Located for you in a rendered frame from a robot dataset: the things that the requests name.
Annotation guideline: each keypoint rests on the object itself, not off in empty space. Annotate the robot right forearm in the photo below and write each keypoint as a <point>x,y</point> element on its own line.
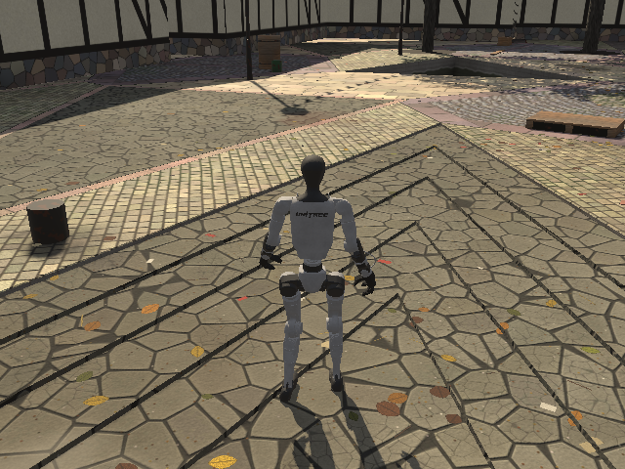
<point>361,261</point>

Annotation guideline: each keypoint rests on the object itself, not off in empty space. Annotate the right robot shin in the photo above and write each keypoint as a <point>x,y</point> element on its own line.
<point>336,348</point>

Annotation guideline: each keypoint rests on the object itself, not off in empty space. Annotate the right robot hand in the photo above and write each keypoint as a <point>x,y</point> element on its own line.
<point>369,281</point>

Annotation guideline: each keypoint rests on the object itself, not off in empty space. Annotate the robot right upper arm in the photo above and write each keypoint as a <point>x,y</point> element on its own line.
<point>344,208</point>

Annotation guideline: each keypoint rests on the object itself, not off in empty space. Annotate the left robot shin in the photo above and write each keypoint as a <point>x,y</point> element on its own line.
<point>290,355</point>

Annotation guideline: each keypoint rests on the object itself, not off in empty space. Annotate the robot left forearm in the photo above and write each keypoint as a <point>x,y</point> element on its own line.
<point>267,250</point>

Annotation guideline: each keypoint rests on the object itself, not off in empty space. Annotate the left robot hand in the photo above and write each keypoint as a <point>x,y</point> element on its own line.
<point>265,263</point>

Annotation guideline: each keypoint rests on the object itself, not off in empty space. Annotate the robot shin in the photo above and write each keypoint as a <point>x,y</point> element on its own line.
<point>290,355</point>
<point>336,348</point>

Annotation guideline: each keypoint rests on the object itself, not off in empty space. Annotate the robot left upper arm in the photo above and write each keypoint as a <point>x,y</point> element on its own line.
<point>281,207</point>

